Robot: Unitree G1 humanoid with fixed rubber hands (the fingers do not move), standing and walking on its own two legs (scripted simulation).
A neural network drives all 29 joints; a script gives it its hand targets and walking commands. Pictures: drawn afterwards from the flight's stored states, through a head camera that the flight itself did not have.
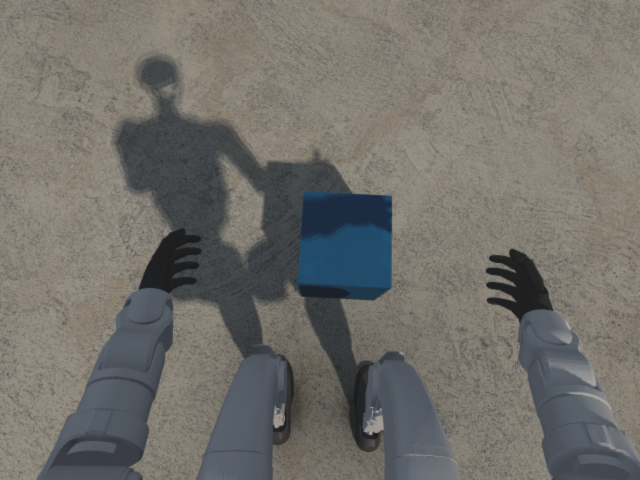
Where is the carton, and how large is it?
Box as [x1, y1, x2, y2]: [298, 191, 391, 299]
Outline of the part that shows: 304,191 298,273 298,284 301,295 319,297 374,299 389,289 391,284 391,196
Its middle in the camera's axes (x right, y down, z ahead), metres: +0.06 +0.02 +0.97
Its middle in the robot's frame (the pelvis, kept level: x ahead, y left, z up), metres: +0.49 -0.04 -0.55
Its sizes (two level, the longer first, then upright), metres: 0.210 0.200 0.250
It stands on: the floor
